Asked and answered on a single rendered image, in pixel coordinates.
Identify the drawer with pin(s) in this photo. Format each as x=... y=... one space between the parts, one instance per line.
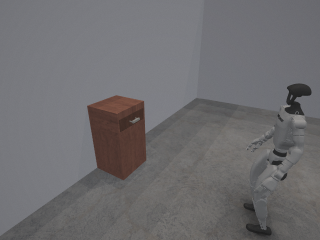
x=125 y=123

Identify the robot left hand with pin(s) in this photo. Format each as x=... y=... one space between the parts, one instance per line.
x=270 y=184

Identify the robot right hand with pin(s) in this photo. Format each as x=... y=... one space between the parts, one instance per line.
x=255 y=142

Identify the left robot forearm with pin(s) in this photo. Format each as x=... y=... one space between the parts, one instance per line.
x=287 y=163

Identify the humanoid robot torso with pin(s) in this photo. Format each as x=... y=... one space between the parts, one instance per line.
x=283 y=136

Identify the right robot forearm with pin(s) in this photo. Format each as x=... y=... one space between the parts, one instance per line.
x=268 y=135

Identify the left robot upper arm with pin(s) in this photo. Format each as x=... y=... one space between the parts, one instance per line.
x=298 y=126

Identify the cabinet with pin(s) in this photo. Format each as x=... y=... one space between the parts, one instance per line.
x=117 y=153

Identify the humanoid robot head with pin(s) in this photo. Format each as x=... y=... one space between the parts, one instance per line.
x=296 y=90

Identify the handle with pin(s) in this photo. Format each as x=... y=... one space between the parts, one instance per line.
x=135 y=120

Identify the right robot upper arm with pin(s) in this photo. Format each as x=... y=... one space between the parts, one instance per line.
x=283 y=106

